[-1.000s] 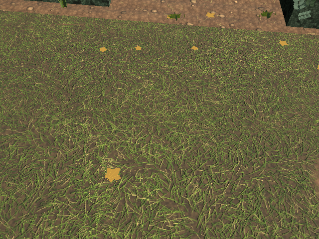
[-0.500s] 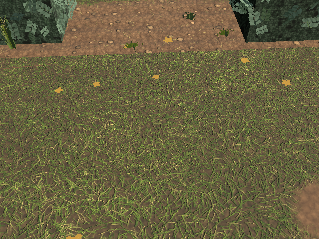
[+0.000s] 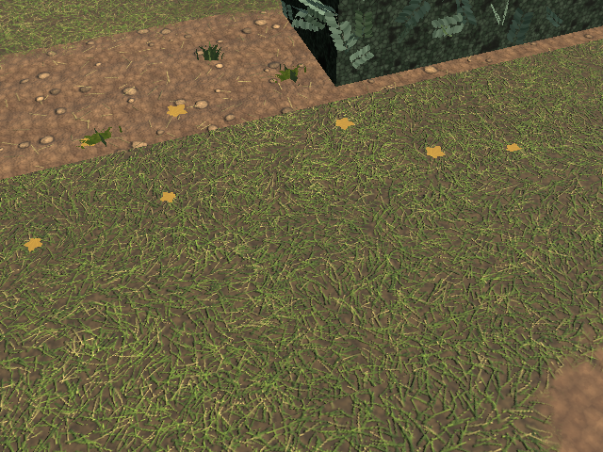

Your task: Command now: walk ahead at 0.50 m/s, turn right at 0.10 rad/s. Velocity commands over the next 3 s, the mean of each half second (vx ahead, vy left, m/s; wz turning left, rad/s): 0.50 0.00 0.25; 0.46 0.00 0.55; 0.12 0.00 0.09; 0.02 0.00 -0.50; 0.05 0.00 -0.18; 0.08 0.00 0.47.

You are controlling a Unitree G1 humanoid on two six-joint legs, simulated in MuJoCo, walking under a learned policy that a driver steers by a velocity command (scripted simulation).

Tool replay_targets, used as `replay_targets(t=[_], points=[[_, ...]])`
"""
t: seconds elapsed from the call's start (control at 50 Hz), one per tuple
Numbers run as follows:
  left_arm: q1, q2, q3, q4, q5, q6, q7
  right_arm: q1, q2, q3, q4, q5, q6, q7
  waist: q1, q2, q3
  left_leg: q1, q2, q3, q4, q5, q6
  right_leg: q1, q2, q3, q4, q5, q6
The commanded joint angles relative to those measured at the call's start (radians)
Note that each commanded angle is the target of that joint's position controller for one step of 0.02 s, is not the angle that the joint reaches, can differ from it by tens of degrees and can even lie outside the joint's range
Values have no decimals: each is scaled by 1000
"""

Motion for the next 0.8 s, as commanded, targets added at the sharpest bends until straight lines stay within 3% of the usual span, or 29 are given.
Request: replay_targets(t=[0.02,0.06,0.1,0.12,0.14,0.16,0.18,0.2,0.22,0.24,0.26,0.3,0.38,0.44,0.52,0.54,0.56,0.58,0.6,0.62,0.64,0.66,0.68,0.7,0.72,0.74,0.76,0.78,0.8], points=[[-74,63,5,-90,-2,-2,3,-96,-224,-59,-73,24,-33,8,64,81,150,-180,312,-212,-217,435,230,225,40,-3,-237,51,1],[-160,70,14,-112,9,-9,22,13,-184,-59,-25,13,-14,5,17,100,141,67,356,-231,-176,475,212,144,54,-14,-308,-18,-15],[-223,94,34,-131,-9,-21,30,43,-177,-66,-13,6,3,1,7,105,119,132,338,-224,-126,570,184,247,86,-58,-368,-46,-37],[-204,121,51,-133,-22,-35,33,19,-196,-73,-18,2,5,3,44,110,69,65,300,-186,-64,737,151,437,112,-85,-355,-20,-68],[-67,185,83,-97,-36,-49,40,-44,-202,-80,-48,-1,-1,12,119,86,-33,-90,211,-113,108,811,88,742,112,-79,-278,29,-119],[179,215,87,-22,-32,-54,44,80,-64,-39,-45,-17,-11,23,154,-75,-304,-434,102,-67,435,496,6,1298,-120,165,-245,179,-303],[421,211,85,35,-32,-43,54,72,-31,-19,-66,-2,-13,49,241,-149,-460,-614,5,-97,657,-242,-9,1483,-349,564,-481,-39,-394],[470,187,99,85,-1,-46,71,-131,-111,-58,-87,32,-2,52,290,-23,-163,-742,66,-195,763,-199,29,1248,-275,517,-593,-365,-244],[327,194,108,77,-23,-59,82,-185,-114,-67,-90,45,-3,29,222,-45,15,-743,119,-183,780,-115,41,996,-250,390,-644,-433,-195],[209,129,93,60,-40,-57,94,-141,-112,-69,-82,23,-2,7,152,-56,-8,-645,164,-188,739,-77,52,885,-230,319,-682,-383,-190],[149,62,71,57,-38,-59,100,-139,-75,-57,-79,1,-2,-5,110,-36,-1,-569,191,-198,709,-35,59,799,-216,247,-710,-303,-185],[89,16,59,44,-22,-70,102,-127,-9,-46,-71,-3,11,-7,57,-9,12,-475,195,-203,694,7,53,687,-200,140,-780,-226,-170],[132,26,66,98,26,-84,95,-195,-21,-42,-77,29,17,32,63,13,54,-561,198,-205,561,269,28,705,-187,-54,-831,-42,-161],[220,32,62,152,30,-81,79,-297,-39,-44,-112,28,20,36,86,16,67,-582,189,-198,391,437,0,736,-174,-152,-801,63,-160],[260,53,58,180,39,-79,45,-360,-62,-51,-146,10,38,34,87,2,119,-540,165,-172,380,427,4,709,-186,-194,-785,-18,-154],[291,57,59,195,67,-76,48,-296,-53,-50,-131,1,34,42,73,-2,105,-500,157,-182,557,455,16,722,-208,-185,-733,12,-154],[267,56,55,187,69,-81,54,-296,-71,-58,-133,2,28,41,57,12,113,-568,165,-213,558,409,25,778,-219,-186,-704,0,-143],[248,65,55,175,62,-86,63,-321,-86,-63,-146,2,20,38,59,14,121,-583,161,-195,552,354,28,817,-214,-201,-676,18,-131],[237,82,62,174,7,-92,68,-441,-96,-68,-186,18,18,28,93,14,157,-607,156,-154,314,230,22,872,-200,-233,-712,34,-119],[324,98,66,198,-15,-84,77,-526,-87,-63,-218,16,23,26,140,-7,158,-544,121,-69,314,113,21,904,-205,-230,-697,100,-125],[319,113,68,185,45,-75,90,-425,-64,-61,-210,12,15,26,87,-43,112,-384,95,-68,507,169,33,838,-218,-255,-591,312,-100],[251,153,85,176,36,-73,91,-376,-89,-71,-207,26,12,20,36,-38,117,-402,110,-111,387,78,37,867,-245,-268,-550,436,-90],[235,195,104,174,-16,-68,94,-369,-135,-88,-205,43,1,22,28,0,112,-335,29,8,163,17,40,900,-202,-318,-445,496,-96],[325,190,101,208,6,-61,89,-295,-155,-102,-178,52,-17,8,40,5,50,-94,-32,27,176,210,75,800,-169,-330,-260,537,-71],[407,112,79,217,60,-64,72,-135,-209,-128,-150,39,-24,-29,20,99,-130,271,28,-154,321,575,219,529,-119,-308,35,303,10],[395,-17,42,148,75,-88,43,101,-277,-141,-96,10,-17,-54,-37,278,-360,651,257,-629,116,433,463,202,80,-226,331,-646,105],[81,62,63,75,-11,-100,8,254,-249,-146,-10,-5,-28,-44,-196,145,-125,622,302,-785,-40,347,394,-99,138,-44,490,-728,77],[-81,53,63,9,-40,-108,11,184,-237,-153,-11,7,-46,-46,-188,107,24,477,320,-719,-42,311,345,-201,74,48,494,-682,54],[-103,97,79,2,-22,-105,33,84,-147,-123,-11,27,-48,-35,-121,80,38,298,306,-671,-12,263,335,-106,32,82,476,-633,55]])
